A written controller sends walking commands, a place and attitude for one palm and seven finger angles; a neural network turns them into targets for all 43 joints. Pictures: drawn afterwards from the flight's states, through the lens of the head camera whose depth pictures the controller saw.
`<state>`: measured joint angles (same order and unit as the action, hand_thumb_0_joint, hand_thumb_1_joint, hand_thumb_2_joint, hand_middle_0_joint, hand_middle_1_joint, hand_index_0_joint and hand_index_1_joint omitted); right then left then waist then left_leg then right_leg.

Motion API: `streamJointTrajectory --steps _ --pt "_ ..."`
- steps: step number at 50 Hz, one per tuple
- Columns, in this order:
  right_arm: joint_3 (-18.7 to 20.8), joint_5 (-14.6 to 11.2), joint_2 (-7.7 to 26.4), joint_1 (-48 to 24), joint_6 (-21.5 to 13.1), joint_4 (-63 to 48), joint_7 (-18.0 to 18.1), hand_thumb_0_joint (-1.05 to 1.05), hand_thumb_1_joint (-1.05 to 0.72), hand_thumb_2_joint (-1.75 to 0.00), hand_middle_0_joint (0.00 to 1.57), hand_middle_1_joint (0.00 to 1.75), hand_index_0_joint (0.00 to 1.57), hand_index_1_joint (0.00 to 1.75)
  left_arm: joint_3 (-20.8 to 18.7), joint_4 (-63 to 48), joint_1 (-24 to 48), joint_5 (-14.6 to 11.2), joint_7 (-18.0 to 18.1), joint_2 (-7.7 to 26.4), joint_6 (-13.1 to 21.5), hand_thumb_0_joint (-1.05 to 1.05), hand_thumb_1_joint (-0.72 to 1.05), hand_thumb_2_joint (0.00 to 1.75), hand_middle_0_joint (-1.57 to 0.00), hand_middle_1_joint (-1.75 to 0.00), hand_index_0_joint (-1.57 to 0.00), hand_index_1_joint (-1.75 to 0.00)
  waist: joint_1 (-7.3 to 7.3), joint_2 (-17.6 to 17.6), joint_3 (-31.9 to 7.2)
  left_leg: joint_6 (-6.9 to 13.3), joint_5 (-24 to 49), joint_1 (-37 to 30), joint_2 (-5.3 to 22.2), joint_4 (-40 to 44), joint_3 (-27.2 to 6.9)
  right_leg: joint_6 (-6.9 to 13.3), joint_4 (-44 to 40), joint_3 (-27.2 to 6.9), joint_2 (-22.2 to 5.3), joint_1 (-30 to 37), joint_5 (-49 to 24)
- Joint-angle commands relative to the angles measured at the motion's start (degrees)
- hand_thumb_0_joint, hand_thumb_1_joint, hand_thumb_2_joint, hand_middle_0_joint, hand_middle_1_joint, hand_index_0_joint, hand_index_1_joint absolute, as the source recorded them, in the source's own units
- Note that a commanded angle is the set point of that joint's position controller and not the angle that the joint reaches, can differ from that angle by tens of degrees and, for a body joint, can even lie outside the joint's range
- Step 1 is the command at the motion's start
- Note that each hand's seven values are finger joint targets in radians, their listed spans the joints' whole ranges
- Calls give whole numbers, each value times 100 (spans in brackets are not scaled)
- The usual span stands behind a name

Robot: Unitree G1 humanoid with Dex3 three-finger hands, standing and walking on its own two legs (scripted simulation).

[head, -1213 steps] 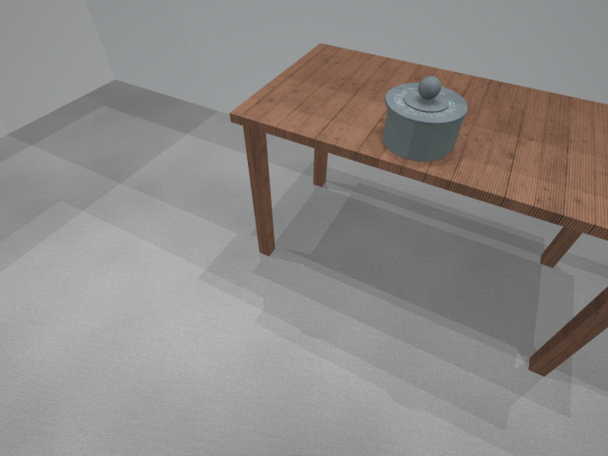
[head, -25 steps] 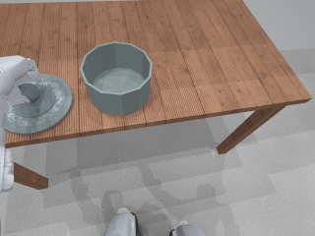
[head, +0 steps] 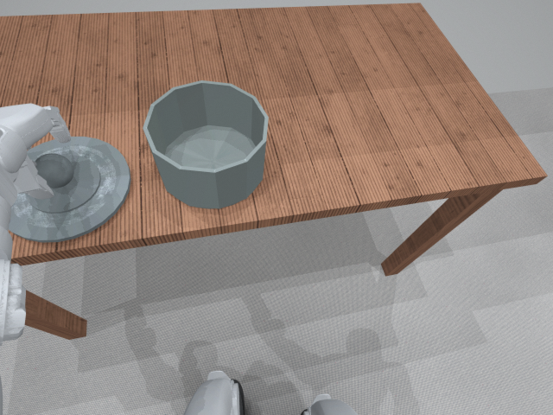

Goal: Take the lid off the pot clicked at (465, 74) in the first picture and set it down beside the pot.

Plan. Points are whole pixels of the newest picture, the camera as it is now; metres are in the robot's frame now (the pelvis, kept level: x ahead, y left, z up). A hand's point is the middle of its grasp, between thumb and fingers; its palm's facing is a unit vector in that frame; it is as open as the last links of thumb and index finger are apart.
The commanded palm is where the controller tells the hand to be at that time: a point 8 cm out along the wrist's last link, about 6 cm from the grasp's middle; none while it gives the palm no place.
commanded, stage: raise the empty hand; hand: left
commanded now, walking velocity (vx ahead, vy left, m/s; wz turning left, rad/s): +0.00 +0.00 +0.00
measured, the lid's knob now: (53, 170) +0.48 +0.33 +0.00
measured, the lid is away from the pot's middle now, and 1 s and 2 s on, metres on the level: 0.24 0.24 0.24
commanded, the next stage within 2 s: draw the hand back to the body in 1.28 s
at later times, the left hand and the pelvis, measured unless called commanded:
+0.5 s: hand (9, 143) +0.46 +0.33 +0.09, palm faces -0.39 -0.14 -0.91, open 11.0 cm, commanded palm +0.49 +0.32 +0.16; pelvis +0.00 +0.00 +0.01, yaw +1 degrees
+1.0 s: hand out of the picture +0.46 +0.33 +0.15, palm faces -0.36 -0.13 -0.93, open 11.0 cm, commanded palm +0.48 +0.32 +0.21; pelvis +0.01 +0.01 +0.03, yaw +1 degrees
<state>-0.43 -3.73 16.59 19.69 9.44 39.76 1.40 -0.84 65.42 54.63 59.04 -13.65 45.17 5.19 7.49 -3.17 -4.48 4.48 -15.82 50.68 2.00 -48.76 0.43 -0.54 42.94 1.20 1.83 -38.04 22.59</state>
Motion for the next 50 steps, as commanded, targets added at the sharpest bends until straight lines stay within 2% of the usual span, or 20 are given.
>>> streamJointTrajectory --steps 1,2,5,7,9,11,13,17,21,22,25,27,29,33,36,38,40,43,47,50 --pt "416 41 1199 790 -28 -215 87 0 -90 -90 20 30 20 30 -371 -1254 2633 -106 185 1805 -38 0 -1 65 -35 -86 -35 -86 55 -798 -2539 -2 1113 -4007 -66 517 -565 367 -711 342 406 -1036 -651" --pt "406 43 1184 736 -46 -232 109 0 -90 -90 20 30 20 30 -313 -1530 2845 -118 156 1768 2 0 -1 65 -35 -86 -35 -86 40 -1043 -2696 -2 1370 -4228 -61 500 -542 384 -701 339 390 -1011 -791" --pt "416 24 1172 754 -76 -230 159 0 -90 -90 20 30 20 30 -474 -1715 2772 -135 169 1966 29 0 -1 65 -35 -86 -35 -86 25 -1047 -3001 -19 1545 -4556 -48 526 -582 364 -750 343 397 -827 -892" --pt "395 5 1158 724 -98 -242 168 0 -90 -90 20 30 20 30 -433 -1572 2585 -179 151 1832 18 0 -1 65 -35 -86 -35 -86 5 -1018 -2780 -27 1691 -4563 -47 597 -594 375 -785 381 398 -888 -936" --pt "387 -7 1175 702 -83 -173 125 0 -90 -90 20 30 20 30 -250 -1077 2506 -197 148 1599 -117 0 -1 65 -35 -86 -35 -86 45 -823 -2193 -26 1127 -4162 -61 701 -586 362 -862 401 401 -1007 -659" --pt "376 -40 1186 681 -93 -188 87 0 -90 -90 20 30 20 30 -83 -873 2466 -216 110 1447 -221 0 -1 65 -35 -86 -35 -86 56 -659 -1929 -14 764 -3938 -89 798 -581 365 -927 388 392 -975 -519" --pt "369 -41 1202 656 -102 -225 82 0 -90 -90 20 30 20 30 -130 -953 2554 -187 34 1571 -220 0 -1 65 -35 -86 -35 -86 14 -776 -2066 -10 977 -4078 -104 772 -536 377 -931 355 380 -831 -632" --pt "393 -42 1171 612 -148 -283 141 0 -90 -90 20 30 20 30 13 -1619 2926 -273 -168 1439 -121 0 -1 65 -35 -86 -35 -86 -2 -879 -2536 -1 1328 -4634 -61 836 -611 377 -997 361 365 -688 -842" --pt "372 -78 1218 670 -184 -241 210 0 -90 -90 20 30 20 30 -197 -1240 2814 -315 -218 1765 -82 0 -1 65 -35 -86 -35 -86 50 -542 -2161 35 841 -4313 -97 966 -594 330 -1113 338 351 -587 -651" --pt "347 -78 1226 636 -212 -268 233 0 -90 -90 20 30 20 30 -348 -1401 2851 -309 -228 1963 -8 0 -1 65 -35 -86 -35 -86 -51 -661 -2286 30 1039 -4405 -80 995 -586 359 -1098 336 319 -482 -776" --pt "364 -72 1198 637 -231 -245 207 0 -90 -90 20 30 20 30 -116 -1249 2878 -226 -164 1686 -68 0 -1 65 -35 -86 -35 -86 -17 -747 -2083 -4 847 -4372 -99 1087 -584 367 -1157 352 337 -537 -669" --pt "368 -74 1178 590 -263 -311 179 0 -90 -90 20 30 20 30 -166 -1430 2818 -236 -184 1681 -67 0 -1 65 -35 -86 -35 -86 -118 -866 -2243 -12 1196 -4601 -87 1100 -595 396 -1194 343 326 -431 -860" --pt "413 -61 1164 623 -238 -283 143 0 -90 -90 20 30 20 30 -41 -1438 2839 -280 -222 1482 -142 0 -1 65 -35 -86 -35 -86 -72 -790 -2365 -17 1350 -4763 -110 1071 -576 369 -1247 350 351 -375 -927" --pt "397 -92 1212 576 -240 -275 145 0 -90 -90 20 30 20 30 -106 -1284 2912 -357 -350 1607 -215 0 -1 65 -35 -86 -35 -86 -77 -510 -2124 21 1126 -4575 -128 1199 -566 346 -1342 331 322 -223 -893" --pt "408 -109 1203 576 -266 -272 160 0 -90 -90 20 30 20 30 43 -1442 3113 -326 -389 1498 -248 0 -1 65 -35 -86 -35 -86 -54 -572 -2120 11 1103 -4730 -128 1291 -595 349 -1417 333 329 -219 -865" --pt "418 -86 1180 546 -298 -287 166 0 -90 -90 20 30 20 30 8 -1804 3319 -318 -438 1535 -197 0 -1 65 -35 -86 -35 -86 -110 -889 -2332 -13 1462 -5122 -103 1302 -644 370 -1435 336 321 -173 -1009" --pt "421 -96 1168 520 -307 -298 168 0 -90 -90 20 30 20 30 67 -1757 3285 -340 -444 1440 -221 0 -1 65 -35 -86 -35 -86 -95 -828 -2277 -20 1396 -5111 -119 1353 -645 362 -1496 325 318 -145 -983" --pt "361 -124 1189 481 -321 -294 184 0 -90 -90 20 30 20 30 -125 -1117 2913 -357 -460 1671 -288 0 -1 65 -35 -86 -35 -86 -118 -329 -1875 34 1002 -4600 -162 1450 -550 338 -1567 296 291 81 -910" --pt "381 -112 1150 379 -368 -401 150 0 -90 -90 20 30 20 30 -5 -1536 3242 -308 -506 1561 -342 0 -1 65 -35 -86 -35 -86 -176 -577 -2114 18 1343 -4855 -170 1488 -508 365 -1612 292 269 238 -1130" --pt "388 -118 1161 422 -373 -394 159 0 -90 -90 20 30 20 30 -30 -1554 3322 -320 -580 1653 -379 0 -1 65 -35 -86 -35 -86 -143 -475 -2187 26 1375 -4955 -186 1508 -517 337 -1663 304 292 373 -1173"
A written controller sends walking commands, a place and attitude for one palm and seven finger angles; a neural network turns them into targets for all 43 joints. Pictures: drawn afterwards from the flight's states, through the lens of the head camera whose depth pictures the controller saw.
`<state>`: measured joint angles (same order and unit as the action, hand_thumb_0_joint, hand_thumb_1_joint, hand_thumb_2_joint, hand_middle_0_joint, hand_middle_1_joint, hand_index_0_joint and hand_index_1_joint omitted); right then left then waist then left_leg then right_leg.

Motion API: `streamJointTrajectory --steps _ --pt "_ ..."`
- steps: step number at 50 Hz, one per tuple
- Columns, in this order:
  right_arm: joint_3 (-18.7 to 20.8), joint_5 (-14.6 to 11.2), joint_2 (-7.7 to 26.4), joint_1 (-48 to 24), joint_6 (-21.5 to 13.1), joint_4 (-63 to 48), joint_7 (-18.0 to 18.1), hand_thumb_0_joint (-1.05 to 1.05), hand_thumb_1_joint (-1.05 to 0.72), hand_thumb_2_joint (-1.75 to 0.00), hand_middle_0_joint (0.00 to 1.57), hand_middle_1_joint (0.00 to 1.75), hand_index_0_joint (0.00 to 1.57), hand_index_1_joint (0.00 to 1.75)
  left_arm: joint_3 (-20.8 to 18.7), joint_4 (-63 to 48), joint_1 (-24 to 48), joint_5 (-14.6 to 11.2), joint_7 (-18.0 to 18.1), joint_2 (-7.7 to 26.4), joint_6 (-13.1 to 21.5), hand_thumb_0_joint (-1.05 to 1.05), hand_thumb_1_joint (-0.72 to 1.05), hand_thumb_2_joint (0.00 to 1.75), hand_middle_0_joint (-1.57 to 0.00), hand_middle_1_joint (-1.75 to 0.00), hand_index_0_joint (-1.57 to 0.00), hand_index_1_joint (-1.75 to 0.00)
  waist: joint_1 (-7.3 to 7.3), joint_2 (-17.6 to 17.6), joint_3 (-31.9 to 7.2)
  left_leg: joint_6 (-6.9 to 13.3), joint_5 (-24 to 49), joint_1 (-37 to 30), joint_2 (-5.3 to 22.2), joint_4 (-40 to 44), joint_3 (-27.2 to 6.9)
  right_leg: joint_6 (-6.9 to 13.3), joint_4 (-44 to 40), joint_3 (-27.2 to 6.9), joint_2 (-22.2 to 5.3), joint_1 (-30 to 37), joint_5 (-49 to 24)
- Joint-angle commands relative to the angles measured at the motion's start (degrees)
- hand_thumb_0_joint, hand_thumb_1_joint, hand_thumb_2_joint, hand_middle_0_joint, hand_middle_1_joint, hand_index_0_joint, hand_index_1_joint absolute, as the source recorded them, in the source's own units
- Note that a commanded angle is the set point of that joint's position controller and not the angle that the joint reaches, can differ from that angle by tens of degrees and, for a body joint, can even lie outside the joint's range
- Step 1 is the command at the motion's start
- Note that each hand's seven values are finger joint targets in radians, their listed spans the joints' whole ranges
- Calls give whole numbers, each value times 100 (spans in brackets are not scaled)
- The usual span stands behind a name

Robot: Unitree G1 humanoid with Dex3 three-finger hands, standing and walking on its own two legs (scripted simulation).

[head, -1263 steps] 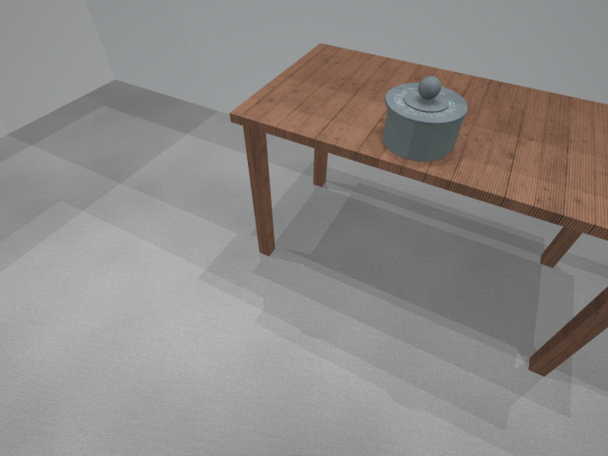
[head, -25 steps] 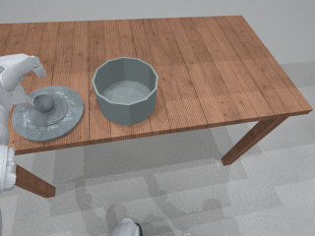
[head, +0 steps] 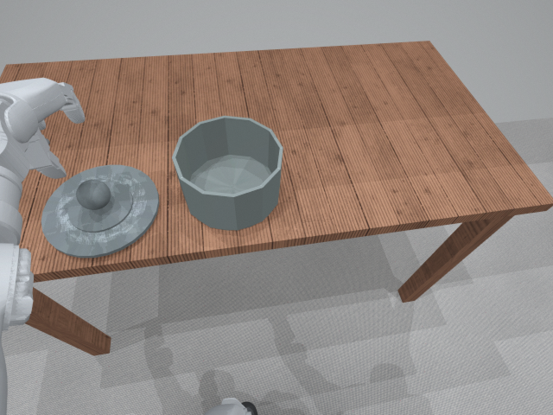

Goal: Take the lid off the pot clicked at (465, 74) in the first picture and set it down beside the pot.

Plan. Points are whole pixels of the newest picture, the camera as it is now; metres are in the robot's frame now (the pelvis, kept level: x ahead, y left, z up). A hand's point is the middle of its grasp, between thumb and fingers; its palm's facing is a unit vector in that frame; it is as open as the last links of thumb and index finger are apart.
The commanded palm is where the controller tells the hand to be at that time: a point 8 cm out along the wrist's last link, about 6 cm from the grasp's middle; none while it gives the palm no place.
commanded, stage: raise the empty hand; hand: left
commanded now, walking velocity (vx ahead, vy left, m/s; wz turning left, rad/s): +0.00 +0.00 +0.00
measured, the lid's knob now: (93, 194) +0.48 +0.31 -0.03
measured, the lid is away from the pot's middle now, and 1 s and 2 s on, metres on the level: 0.24 0.24 0.24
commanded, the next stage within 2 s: draw the hand back to the body in 0.28 s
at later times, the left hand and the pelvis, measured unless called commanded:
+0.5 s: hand (34, 138) +0.45 +0.31 +0.14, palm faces -0.38 -0.12 -0.92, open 11.0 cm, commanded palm +0.46 +0.31 +0.20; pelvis +0.00 -0.01 +0.00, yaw +1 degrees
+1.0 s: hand (70, 146) +0.42 +0.25 +0.15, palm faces +0.10 -0.75 -0.65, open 11.0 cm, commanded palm +0.38 +0.29 +0.20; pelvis +0.01 -0.02 +0.02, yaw +1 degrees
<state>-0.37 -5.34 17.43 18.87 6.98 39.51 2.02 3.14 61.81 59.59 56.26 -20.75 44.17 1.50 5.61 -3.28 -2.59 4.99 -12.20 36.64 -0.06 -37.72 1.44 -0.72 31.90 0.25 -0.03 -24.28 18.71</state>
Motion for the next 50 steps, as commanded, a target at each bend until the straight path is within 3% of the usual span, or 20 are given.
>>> streamJointTrajectory --steps 1,2,5,8,16,19,20,23,26,27,31,37,39,43,44,45,46,47,49,50 --pt "385 43 1079 479 -124 -394 97 0 -90 -90 20 30 20 30 -535 -1265 2836 -58 106 1884 0 0 -1 65 -35 -86 -35 -86 18 -503 -2414 -18 1078 -3560 12 395 -591 355 -579 389 468 -916 -863" --pt "368 46 1065 429 -136 -467 106 0 -90 -90 20 30 20 30 -558 -1392 2802 -72 56 1898 38 0 -1 65 -35 -86 -35 -86 -22 -576 -2529 -27 1345 -3656 18 380 -594 371 -557 393 455 -865 -1020" --pt "369 18 1061 431 -110 -408 95 0 -90 -90 20 30 20 30 -398 -1064 2705 -107 -27 1704 -41 0 -1 65 -35 -86 -35 -86 47 -331 -2079 -12 964 -3470 8 474 -587 336 -648 432 483 -951 -789" --pt "351 14 1070 369 -101 -394 78 0 -90 -90 20 30 20 30 -168 -937 2770 -117 -123 1489 -82 0 -1 65 -35 -86 -35 -86 74 -433 -1804 -12 814 -3413 -7 520 -565 345 -696 426 480 -1035 -705" --pt "351 10 1067 372 -91 -414 100 0 -90 -90 20 30 20 30 -293 -1110 2766 -154 -242 1733 16 0 -1 65 -35 -86 -35 -86 62 -290 -2085 24 986 -3414 -54 473 -467 318 -685 414 478 -748 -957" --pt "363 26 1074 375 -69 -403 98 0 -90 -90 20 30 20 30 -259 -1438 3015 -146 -237 1723 66 0 -1 65 -35 -86 -35 -86 63 -565 -2224 4 1213 -3675 -19 473 -501 333 -667 437 489 -825 -1023" --pt "360 20 1052 381 -66 -408 101 0 -90 -90 20 30 20 30 -228 -1156 2755 -136 -245 1619 65 0 -1 65 -35 -86 -35 -86 76 -447 -2023 6 1084 -3555 -29 473 -498 331 -680 452 499 -903 -918" --pt "354 30 1037 266 -23 -521 66 0 -90 -90 20 30 20 30 -538 -1460 2522 -158 -208 1917 140 0 -1 65 -35 -86 -35 -86 -44 -697 -2248 2 1251 -3632 -51 474 -499 372 -658 432 482 -708 -1003" --pt "352 15 1019 148 36 -614 52 0 -90 -90 20 30 20 30 -813 -1617 2178 -207 -180 2122 170 0 -1 65 -35 -86 -35 -86 -104 -434 -2277 31 1224 -3464 -61 499 -440 347 -696 412 462 -451 -1122" --pt "349 29 1011 78 43 -696 41 0 -90 -90 20 30 20 30 -812 -1955 2240 -224 -176 2102 223 0 -1 65 -35 -86 -35 -86 -150 -618 -2472 28 1525 -3604 -56 494 -461 380 -660 427 437 -384 -1284" --pt "360 18 975 -7 118 -758 7 0 -90 -90 20 30 20 30 -980 -1850 1560 -301 -153 2090 190 0 -1 65 -35 -86 -35 -86 -150 -370 -2179 58 1374 -3463 -81 528 -419 341 -744 441 463 -319 -1214" --pt "356 3 917 -358 195 -986 -39 0 -90 -90 20 30 20 30 -959 -2797 1266 -445 -161 1928 201 0 -1 65 -35 -86 -35 -86 -194 -627 -2140 65 1483 -3694 -78 636 -478 376 -838 444 427 -248 -1195" --pt "353 -1 882 -375 214 -977 -47 0 -90 -90 20 30 20 30 -938 -2788 988 -509 -158 1786 153 0 -1 65 -35 -86 -35 -86 -181 -436 -2007 86 1407 -3673 -94 666 -484 351 -884 456 458 -223 -1180" --pt "328 -4 845 -589 248 -1099 -70 0 -90 -90 20 30 20 30 -1209 -3145 581 -590 -116 1986 118 0 -1 65 -35 -86 -35 -86 -263 -432 -2034 92 1426 -3606 -136 731 -443 363 -902 431 422 76 -1310" --pt "254 -17 459 78 -117 -1271 1 0 -90 -90 20 30 20 30 -1824 -3279 1048 -3973 725 527 447 0 -1 65 -35 -86 -35 -86 -71 -194 -1536 -125 423 -4440 292 1000 -649 497 -1027 380 350 -141 -1024" --pt "140 3 615 -280 -315 -1247 53 0 -90 -90 20 30 20 30 -1502 -3307 550 -4310 1142 352 545 0 -1 65 -35 -86 -35 -86 -181 -239 -1466 -174 -106 -4623 467 1273 -974 485 -1031 294 323 -234 -672" --pt "136 26 576 -391 -408 -1244 93 0 -90 -90 20 30 20 30 -1371 -3326 225 -4426 1392 -1 546 0 -1 65 -35 -86 -35 -86 -179 -153 -1357 -200 -406 -4572 522 1424 -1092 483 -1047 285 318 -249 -547" --pt "142 36 630 -482 -531 -1288 140 0 -90 -90 20 30 20 30 -1405 -3379 153 -4901 1565 -218 607 0 -1 65 -35 -86 -35 -86 -160 -38 -1389 -203 -714 -4472 502 1523 -1051 444 -1142 189 254 -161 -504" --pt "134 77 721 -464 -657 -1093 169 0 -90 -90 20 30 20 30 -1779 -3361 93 -5266 1946 6 605 0 -1 65 -35 -86 -35 -86 -202 -25 -1317 -204 -499 -4199 407 1483 -835 416 -1234 104 232 144 -720" --pt "135 109 767 -439 -682 -1038 167 0 -90 -90 20 30 20 30 -2142 -3428 92 -5352 2106 352 614 0 1 65 -34 -85 -34 -85 -266 -84 -1363 -230 -341 -4088 356 1472 -765 416 -1241 99 215 329 -823"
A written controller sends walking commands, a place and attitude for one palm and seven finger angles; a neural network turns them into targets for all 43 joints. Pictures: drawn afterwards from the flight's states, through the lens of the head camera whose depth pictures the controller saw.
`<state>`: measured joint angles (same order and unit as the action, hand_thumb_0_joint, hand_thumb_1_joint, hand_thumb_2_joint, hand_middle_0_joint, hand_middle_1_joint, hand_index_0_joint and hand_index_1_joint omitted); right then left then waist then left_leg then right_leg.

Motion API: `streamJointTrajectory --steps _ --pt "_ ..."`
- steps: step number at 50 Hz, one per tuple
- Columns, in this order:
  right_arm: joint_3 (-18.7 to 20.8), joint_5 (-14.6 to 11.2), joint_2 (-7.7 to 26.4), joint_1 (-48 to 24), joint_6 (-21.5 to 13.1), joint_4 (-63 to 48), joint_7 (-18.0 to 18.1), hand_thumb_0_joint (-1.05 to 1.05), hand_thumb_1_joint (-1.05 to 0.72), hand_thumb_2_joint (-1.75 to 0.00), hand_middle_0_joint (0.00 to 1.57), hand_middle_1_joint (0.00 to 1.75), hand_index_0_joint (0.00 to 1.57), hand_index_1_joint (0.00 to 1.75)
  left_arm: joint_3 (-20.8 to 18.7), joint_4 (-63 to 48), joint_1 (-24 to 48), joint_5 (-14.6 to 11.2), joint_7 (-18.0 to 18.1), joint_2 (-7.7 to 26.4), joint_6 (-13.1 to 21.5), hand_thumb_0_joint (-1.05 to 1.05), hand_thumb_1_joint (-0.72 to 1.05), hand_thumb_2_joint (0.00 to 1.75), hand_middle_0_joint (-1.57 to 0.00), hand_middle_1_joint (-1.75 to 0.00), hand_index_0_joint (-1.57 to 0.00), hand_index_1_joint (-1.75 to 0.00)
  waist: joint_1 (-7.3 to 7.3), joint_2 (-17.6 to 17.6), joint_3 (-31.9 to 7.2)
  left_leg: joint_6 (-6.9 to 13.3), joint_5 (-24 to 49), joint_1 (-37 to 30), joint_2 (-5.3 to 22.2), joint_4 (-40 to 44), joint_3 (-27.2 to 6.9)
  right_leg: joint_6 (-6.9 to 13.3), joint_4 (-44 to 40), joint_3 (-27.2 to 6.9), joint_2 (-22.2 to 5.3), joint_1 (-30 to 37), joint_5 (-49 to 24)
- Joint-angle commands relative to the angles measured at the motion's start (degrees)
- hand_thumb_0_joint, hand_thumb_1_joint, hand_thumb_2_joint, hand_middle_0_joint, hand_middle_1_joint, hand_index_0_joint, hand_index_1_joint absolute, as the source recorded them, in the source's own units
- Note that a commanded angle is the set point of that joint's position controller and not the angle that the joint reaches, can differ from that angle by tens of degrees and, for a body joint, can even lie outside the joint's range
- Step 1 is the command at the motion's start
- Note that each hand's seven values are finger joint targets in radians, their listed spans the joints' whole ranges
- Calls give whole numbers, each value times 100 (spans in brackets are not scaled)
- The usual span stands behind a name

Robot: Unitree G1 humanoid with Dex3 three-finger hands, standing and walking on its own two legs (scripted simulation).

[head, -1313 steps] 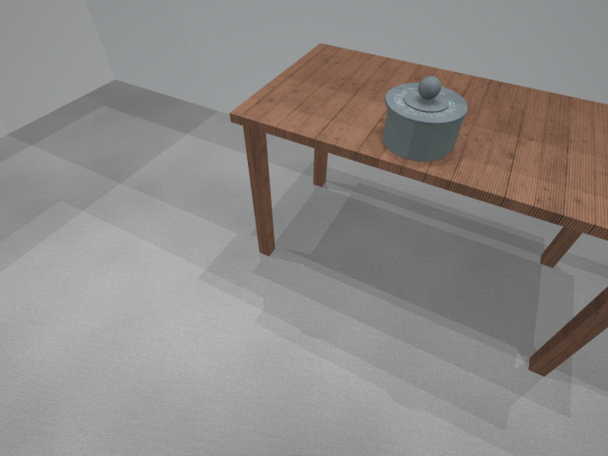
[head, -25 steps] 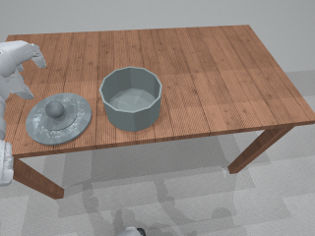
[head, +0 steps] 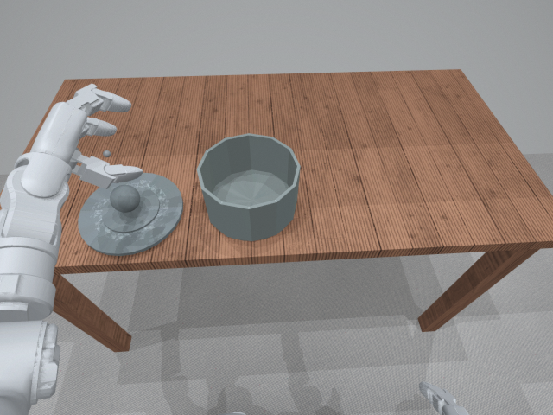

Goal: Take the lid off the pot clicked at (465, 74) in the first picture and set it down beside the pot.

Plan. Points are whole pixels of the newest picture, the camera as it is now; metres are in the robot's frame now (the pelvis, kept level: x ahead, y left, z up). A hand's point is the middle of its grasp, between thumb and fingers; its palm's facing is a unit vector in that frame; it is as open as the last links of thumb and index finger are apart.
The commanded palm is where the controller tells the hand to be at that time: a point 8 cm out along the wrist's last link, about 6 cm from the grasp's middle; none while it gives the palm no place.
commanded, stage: draw the hand back to the body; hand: left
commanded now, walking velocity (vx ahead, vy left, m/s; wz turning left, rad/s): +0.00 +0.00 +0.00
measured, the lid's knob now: (125, 198) +0.48 +0.33 -0.04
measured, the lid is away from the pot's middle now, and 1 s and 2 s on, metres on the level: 0.24 0.24 0.24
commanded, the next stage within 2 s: step back with the hand held close in 1.64 s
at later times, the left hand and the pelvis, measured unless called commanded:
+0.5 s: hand (113, 167) +0.37 +0.23 +0.17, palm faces +0.44 -0.84 -0.32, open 9.3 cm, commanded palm +0.31 +0.27 +0.18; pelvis +0.03 -0.05 +0.00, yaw -1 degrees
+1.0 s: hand (105, 226) +0.28 +0.21 +0.17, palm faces +0.42 -0.85 -0.31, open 7.5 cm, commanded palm +0.23 +0.25 +0.18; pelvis +0.02 -0.05 +0.00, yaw -1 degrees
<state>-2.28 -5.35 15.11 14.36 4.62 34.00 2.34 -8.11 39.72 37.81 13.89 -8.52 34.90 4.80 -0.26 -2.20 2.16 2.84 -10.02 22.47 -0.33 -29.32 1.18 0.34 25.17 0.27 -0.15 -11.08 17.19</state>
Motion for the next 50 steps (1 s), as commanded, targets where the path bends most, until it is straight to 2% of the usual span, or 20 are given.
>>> streamJointTrajectory --steps 1,2,3,5,6,9,11,13,15,17,21,23,26,29,30,34,37,41,46,50 --pt "321 133 1009 -40 -493 -473 134 0 -90 -90 20 30 20 30 -1323 -1514 2399 -1164 1020 1580 339 0 3 66 -34 -83 -34 -83 268 -473 -1961 -54 -334 -2722 348 626 -685 321 -568 77 215 -843 -801" --pt "305 184 1029 -76 -534 -421 145 0 -90 -90 20 30 20 30 -1688 -1699 2359 -1161 1146 1966 385 0 6 66 -34 -82 -34 -82 193 -648 -1960 -67 -67 -2681 314 576 -598 332 -570 61 194 -679 -963" --pt "288 202 953 -180 -604 -511 129 0 -90 -90 20 30 20 30 -1728 -2209 2376 -1199 1221 1928 463 0 8 67 -33 -81 -33 -81 153 -966 -2145 -111 201 -2773 291 588 -573 337 -553 77 190 -509 -1128" --pt "300 233 858 -328 -743 -578 88 0 -90 -90 20 30 20 30 -1551 -2599 1694 -1355 1283 1396 489 0 13 68 -33 -78 -33 -78 115 -1239 -2132 -157 674 -2937 289 516 -531 355 -514 123 198 -338 -1428" --pt "325 242 843 -349 -770 -572 63 0 -90 -90 20 30 20 30 -1560 -2552 1168 -1432 1307 1209 437 0 15 69 -32 -76 -32 -76 93 -1097 -2041 -141 872 -2874 272 450 -435 340 -515 128 210 -231 -1593" --pt "399 236 880 -301 -693 -512 25 0 -90 -90 20 30 20 30 -1560 -1924 -100 -1599 1313 828 224 0 22 71 -31 -72 -31 -72 82 113 -1471 -58 917 -2150 224 363 -146 237 -519 164 220 -5 -1948" --pt "430 203 898 -419 -684 -554 37 0 -90 -90 20 30 20 30 -1523 -2387 111 -1642 1294 836 226 0 26 72 -30 -69 -30 -69 110 175 -1444 -20 851 -2118 195 322 -46 196 -528 142 197 -31 -2022" --pt "424 186 869 -522 -757 -602 33 0 -90 -90 20 30 20 30 -1528 -3179 360 -1649 1316 920 327 0 31 73 -30 -67 -30 -67 99 -467 -1720 -14 1177 -2481 147 288 -15 200 -530 90 176 6 -2241" --pt "429 197 835 -604 -837 -609 30 0 -90 -90 20 30 20 30 -1669 -3688 50 -1670 1361 968 352 0 35 75 -29 -64 -29 -64 47 -643 -1889 -3 1583 -2744 135 206 -24 192 -485 86 185 83 -2547" --pt "447 221 821 -633 -874 -557 39 0 -90 -90 20 30 20 30 -1806 -3756 -272 -1673 1412 1011 316 0 40 76 -28 -61 -28 -61 37 -360 -1778 39 1758 -2657 111 132 40 155 -482 55 174 133 -2858" --pt "493 196 828 -712 -774 -504 77 0 -90 -90 20 30 20 30 -1724 -3410 -1266 -1796 1352 615 157 0 49 79 -27 -55 -27 -55 10 465 -1323 79 1456 -2195 48 162 224 18 -445 72 103 265 -3339" --pt "483 178 788 -809 -797 -537 85 0 -90 -90 20 30 20 30 -1536 -3812 -1157 -1821 1319 466 204 0 54 80 -26 -52 -26 -52 46 87 -1339 82 1381 -2353 18 175 252 9 -501 42 79 191 -3246" --pt "447 215 737 -948 -886 -585 101 0 -90 -90 20 30 20 30 -1846 -4544 -1328 -1826 1382 759 304 0 60 82 -25 -48 -25 -48 -58 -304 -1577 84 1630 -2580 -2 156 223 -1 -463 14 46 365 -3540" --pt "456 251 731 -979 -882 -526 135 0 -90 -90 20 30 20 30 -2115 -4379 -1686 -1862 1418 874 281 0 67 84 -24 -44 -24 -44 -72 223 -1366 77 1468 -2376 6 166 260 -72 -481 -3 -4 433 -3755" --pt "459 252 717 -1005 -865 -511 151 0 -90 -90 20 30 20 30 -2042 -4193 -1886 -1884 1399 712 245 0 69 84 -23 -43 -23 -43 -69 418 -1230 77 1382 -2308 6 181 283 -92 -495 7 -2 398 -3720" --pt "443 235 624 -1140 -930 -629 129 0 -90 -90 20 30 20 30 -1687 -4779 -2174 -1940 1334 267 316 0 79 87 -22 -37 -22 -37 -74 -114 -1226 63 1304 -2543 23 238 282 -36 -601 11 10 291 -3285" --pt "421 264 598 -1215 -1008 -649 119 0 -90 -90 20 30 20 30 -1761 -5256 -2492 -1958 1356 281 393 0 85 89 -21 -33 -21 -33 -110 -190 -1252 60 1445 -2619 18 232 269 -21 -632 14 11 349 -3400" --pt "423 282 592 -1251 -984 -612 168 0 -90 -90 20 30 20 30 -1896 -5026 -2668 -1992 1368 285 336 0 90 90 -20 -30 -20 -30 -110 308 -871 50 1104 -2401 45 332 245 -28 -738 37 34 200 -2898" --pt "401 304 502 -1345 -1087 -737 149 0 -90 -90 20 30 20 30 -1634 -5787 -3431 -2009 1336 -97 423 0 90 90 -20 -30 -20 -30 -176 -181 -1074 48 1267 -2662 57 364 236 19 -776 55 27 281 -2828" --pt "400 323 517 -1354 -1111 -706 160 0 -90 -90 20 30 20 30 -1705 -6026 -3583 -2002 1366 -60 432 0 90 90 -20 -30 -20 -30 -161 7 -899 34 1125 -2606 91 422 194 40 -866 86 59 183 -2502"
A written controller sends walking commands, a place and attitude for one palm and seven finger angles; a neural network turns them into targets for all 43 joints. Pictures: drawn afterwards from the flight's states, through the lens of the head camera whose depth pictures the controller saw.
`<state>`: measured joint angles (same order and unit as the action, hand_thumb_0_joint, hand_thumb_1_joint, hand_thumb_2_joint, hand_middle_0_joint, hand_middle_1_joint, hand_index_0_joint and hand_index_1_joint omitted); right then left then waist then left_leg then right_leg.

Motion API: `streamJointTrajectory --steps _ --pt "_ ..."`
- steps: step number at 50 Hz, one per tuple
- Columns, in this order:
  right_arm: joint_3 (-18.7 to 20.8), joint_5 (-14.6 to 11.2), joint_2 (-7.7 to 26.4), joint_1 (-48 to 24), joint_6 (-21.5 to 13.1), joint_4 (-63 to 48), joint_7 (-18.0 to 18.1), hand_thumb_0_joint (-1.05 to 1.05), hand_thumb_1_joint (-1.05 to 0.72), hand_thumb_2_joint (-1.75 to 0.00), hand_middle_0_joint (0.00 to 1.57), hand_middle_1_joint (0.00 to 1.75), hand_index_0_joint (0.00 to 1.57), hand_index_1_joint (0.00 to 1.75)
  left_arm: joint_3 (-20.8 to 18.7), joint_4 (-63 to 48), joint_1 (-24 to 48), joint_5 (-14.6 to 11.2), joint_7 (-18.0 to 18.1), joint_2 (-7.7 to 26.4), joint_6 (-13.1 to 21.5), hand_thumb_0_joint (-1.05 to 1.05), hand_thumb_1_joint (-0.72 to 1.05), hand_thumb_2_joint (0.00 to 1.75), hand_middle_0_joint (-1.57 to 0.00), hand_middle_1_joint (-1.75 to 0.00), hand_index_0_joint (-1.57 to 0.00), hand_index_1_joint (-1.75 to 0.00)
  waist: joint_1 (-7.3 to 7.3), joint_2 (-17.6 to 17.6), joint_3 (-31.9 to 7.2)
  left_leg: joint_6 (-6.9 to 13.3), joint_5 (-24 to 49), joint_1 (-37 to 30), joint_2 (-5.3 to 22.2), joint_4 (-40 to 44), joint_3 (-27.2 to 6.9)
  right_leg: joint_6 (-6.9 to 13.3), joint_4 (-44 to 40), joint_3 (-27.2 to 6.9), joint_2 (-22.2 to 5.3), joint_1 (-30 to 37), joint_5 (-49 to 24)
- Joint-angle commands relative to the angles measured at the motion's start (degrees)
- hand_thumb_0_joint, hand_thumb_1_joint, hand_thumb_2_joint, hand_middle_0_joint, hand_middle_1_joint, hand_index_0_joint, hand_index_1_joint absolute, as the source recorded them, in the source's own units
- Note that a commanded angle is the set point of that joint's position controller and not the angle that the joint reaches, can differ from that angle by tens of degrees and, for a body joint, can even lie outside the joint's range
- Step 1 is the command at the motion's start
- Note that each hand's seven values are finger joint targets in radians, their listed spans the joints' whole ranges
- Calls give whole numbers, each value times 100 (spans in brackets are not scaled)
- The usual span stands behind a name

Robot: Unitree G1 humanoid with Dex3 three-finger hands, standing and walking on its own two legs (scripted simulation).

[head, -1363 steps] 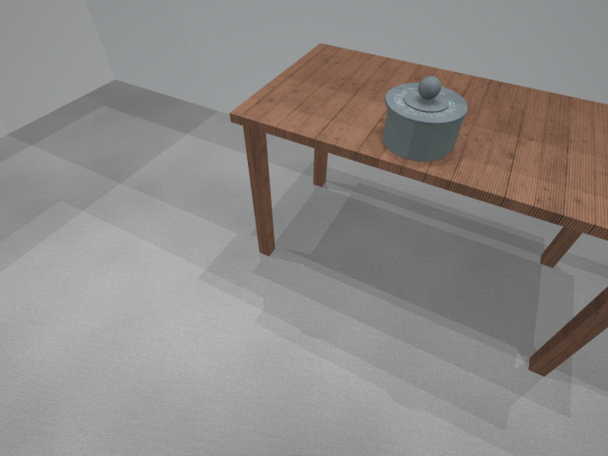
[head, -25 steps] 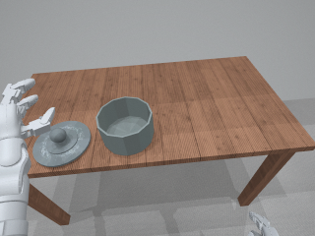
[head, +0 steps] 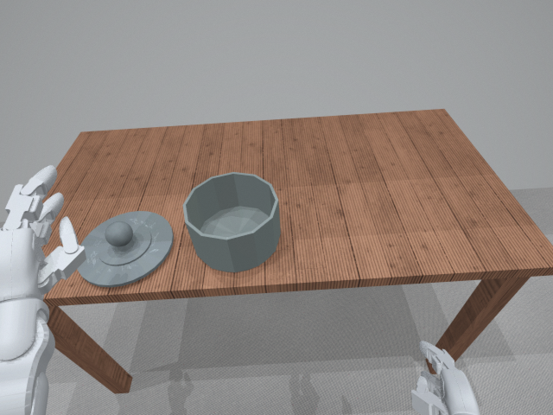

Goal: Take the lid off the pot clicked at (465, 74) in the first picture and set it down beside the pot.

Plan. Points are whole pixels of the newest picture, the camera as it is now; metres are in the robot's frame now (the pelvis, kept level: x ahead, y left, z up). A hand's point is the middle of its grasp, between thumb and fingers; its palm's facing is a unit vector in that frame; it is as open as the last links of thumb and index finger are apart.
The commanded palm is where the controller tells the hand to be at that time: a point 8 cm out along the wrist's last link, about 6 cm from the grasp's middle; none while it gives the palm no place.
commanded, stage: draw the hand back to the body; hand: left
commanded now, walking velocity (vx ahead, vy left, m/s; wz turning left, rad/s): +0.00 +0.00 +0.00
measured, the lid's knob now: (119, 233) +0.45 +0.39 -0.05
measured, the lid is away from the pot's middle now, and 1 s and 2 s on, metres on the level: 0.24 0.24 0.24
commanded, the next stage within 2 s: step back with the hand held close in 0.64 s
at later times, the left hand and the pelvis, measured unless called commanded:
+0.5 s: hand (42, 319) +0.17 +0.27 +0.16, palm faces +0.36 -0.86 -0.35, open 7.4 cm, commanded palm +0.11 +0.31 +0.17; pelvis -0.02 +0.03 +0.00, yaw +0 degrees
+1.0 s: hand (23, 324) +0.17 +0.29 +0.15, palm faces +0.30 -0.86 -0.42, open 7.4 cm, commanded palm +0.10 +0.34 +0.17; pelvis -0.03 +0.06 -0.01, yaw +0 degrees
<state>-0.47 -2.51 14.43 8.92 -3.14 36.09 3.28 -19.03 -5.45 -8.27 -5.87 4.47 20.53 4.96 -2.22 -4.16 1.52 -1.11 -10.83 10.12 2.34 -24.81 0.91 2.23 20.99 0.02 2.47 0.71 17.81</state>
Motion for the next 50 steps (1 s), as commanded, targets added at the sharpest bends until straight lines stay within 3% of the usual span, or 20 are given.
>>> streamJointTrajectory --steps 1,4,8,12,16,19,21,24,27,31,33,37,38,39,41,42,43,46,47,50 --pt "211 50 579 -818 -352 -917 78 0 -90 -90 20 30 20 30 -671 -1620 1056 -25 83 1433 435 0 90 90 -20 -30 -20 -30 25 181 -870 418 1148 -1377 -176 1 186 -137 -470 114 -200 -982 -2425" --pt "187 64 532 -839 -385 -926 89 0 -90 -90 20 30 20 30 -597 -1676 581 -30 85 1271 460 0 90 90 -20 -30 -20 -30 1 133 -651 406 973 -1333 -153 59 148 -115 -531 142 -189 -1077 -2080" --pt "179 89 514 -849 -430 -994 42 0 -90 -90 20 30 20 30 -362 -2155 -134 -3 48 1008 483 0 90 90 -20 -30 -20 -30 -26 14 -757 385 1015 -1354 -131 112 110 -91 -511 170 -177 -1003 -2006" --pt "177 109 518 -817 -469 -977 33 0 -90 -90 20 30 20 30 -531 -2494 -373 19 100 1192 484 0 90 90 -20 -30 -20 -30 -25 83 -638 359 935 -1271 -93 149 57 -72 -566 180 -165 -1029 -1843" --pt "170 121 481 -856 -459 -1013 50 0 -90 -90 20 30 20 30 -432 -2555 -888 4 76 972 455 0 90 90 -20 -30 -20 -30 -51 183 -425 353 619 -1150 -76 209 33 -81 -651 188 -165 -1140 -1455" --pt "152 144 455 -862 -512 -1071 25 0 -90 -90 20 30 20 30 -276 -2949 -1323 38 64 834 490 0 90 90 -20 -30 -20 -30 -69 -4 -459 327 527 -1105 -68 242 -16 -62 -637 203 -165 -1116 -1301" --pt "153 142 464 -880 -556 -1122 3 0 -90 -90 20 30 20 30 -186 -3421 -1316 64 76 826 502 0 90 90 -20 -30 -20 -30 -55 -141 -519 312 448 -1144 -50 264 -56 -49 -662 178 -162 -1139 -1184" --pt "151 176 455 -831 -603 -1073 29 0 -90 -90 20 30 20 30 -375 -3445 -1663 88 136 949 508 0 90 90 -20 -30 -20 -30 -76 -49 -430 300 350 -1050 -34 271 -108 -35 -666 190 -153 -1159 -1071" --pt "142 170 467 -806 -574 -1022 57 0 -90 -90 20 30 20 30 -406 -3337 -1434 89 168 971 454 0 90 90 -20 -30 -20 -30 -26 35 -247 277 125 -953 -30 315 -136 -38 -702 190 -141 -1220 -855" --pt "124 173 458 -831 -589 -1035 70 0 -90 -90 20 30 20 30 -60 -3239 -1496 131 146 617 429 0 90 90 -20 -30 -20 -30 -11 -70 -124 266 -166 -960 -22 397 -214 -41 -702 201 -126 -1333 -608" --pt "132 188 464 -850 -636 -1076 63 0 -90 -90 20 30 20 30 -146 -3460 -1534 150 163 748 472 0 90 90 -20 -30 -20 -30 -53 -47 -312 271 -263 -968 -31 420 -239 -42 -680 184 -126 -1249 -563" --pt "117 203 456 -839 -644 -1031 70 0 -90 -90 20 30 20 30 -347 -3506 -1603 149 213 941 456 0 90 90 -20 -30 -20 -30 -74 -24 -276 249 -273 -879 -25 442 -258 -26 -677 156 -125 -1173 -547" --pt "93 184 523 -742 -532 -1250 76 0 -90 -90 20 30 20 30 -1276 -4388 -485 159 239 1880 774 0 90 90 -20 -30 -20 -30 34 136 214 444 -833 -255 84 203 -343 -82 -853 -375 -405 -1551 -580" --pt "61 230 373 -646 -502 -991 77 0 -90 -90 20 30 20 30 -1006 -3592 -1051 160 181 1443 845 0 90 90 -20 -30 -20 -30 103 703 402 468 -900 -38 16 -100 -385 -49 -967 -465 -577 -1727 -515" --pt "106 229 356 -499 -442 -977 17 0 -90 -90 20 30 20 30 -573 -3212 -1661 224 96 980 753 0 90 90 -20 -30 -20 -30 177 1080 329 440 -569 -119 -8 -578 -323 -2 -959 -661 -842 -1959 -735" --pt "145 204 375 -486 -434 -1001 -22 0 -90 -90 20 30 20 30 -566 -3336 -1662 213 68 985 818 0 90 90 -20 -30 -20 -30 192 876 166 432 -448 -144 14 -585 -324 23 -832 -611 -914 -1925 -860" --pt "179 192 437 -452 -425 -1079 -15 0 -90 -90 20 30 20 30 -459 -3329 -1896 249 41 838 831 0 90 90 -20 -30 -20 -30 217 450 31 442 -261 -141 88 -539 -320 10 -639 -534 -911 -1839 -1022" --pt "241 170 575 -398 -381 -1316 -20 0 -90 -90 20 30 20 30 -484 -3657 -2252 286 0 844 864 0 90 90 -20 -30 -20 -30 162 -357 -387 511 260 -8 274 -131 -500 -146 -63 -135 -619 -1458 -1238" --pt "271 145 590 -375 -385 -1347 -21 0 -90 -90 20 30 20 30 -665 -3795 -2296 218 35 1076 919 0 90 90 -20 -30 -20 -30 117 -378 -507 531 422 93 332 -1 -631 -168 115 -62 -571 -1331 -1217" --pt "286 159 552 -348 -344 -1517 -16 0 -90 -90 20 30 20 30 -854 -4230 -2656 280 25 1139 946 0 90 90 -20 -30 -20 -30 75 -185 -878 587 916 93 459 37 -738 -247 456 83 -352 -1165 -1274"
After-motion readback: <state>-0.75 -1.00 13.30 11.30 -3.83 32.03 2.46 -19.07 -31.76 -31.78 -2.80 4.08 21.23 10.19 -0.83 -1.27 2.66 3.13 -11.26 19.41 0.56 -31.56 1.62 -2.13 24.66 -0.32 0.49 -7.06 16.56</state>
